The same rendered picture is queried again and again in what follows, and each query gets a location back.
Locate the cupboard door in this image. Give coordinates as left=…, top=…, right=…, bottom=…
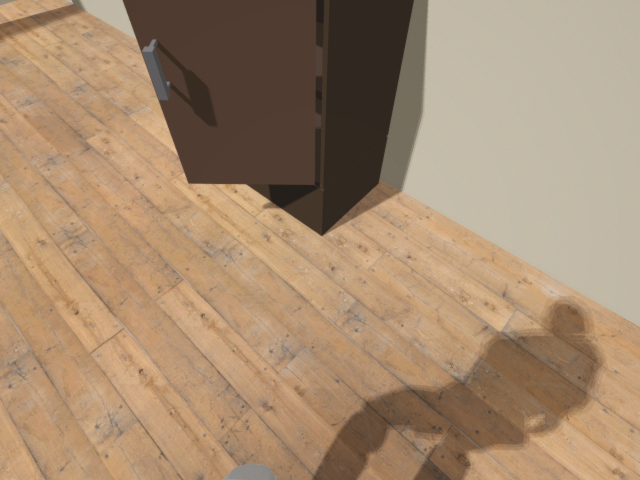
left=123, top=0, right=316, bottom=185

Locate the handle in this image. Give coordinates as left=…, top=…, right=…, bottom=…
left=142, top=39, right=171, bottom=100

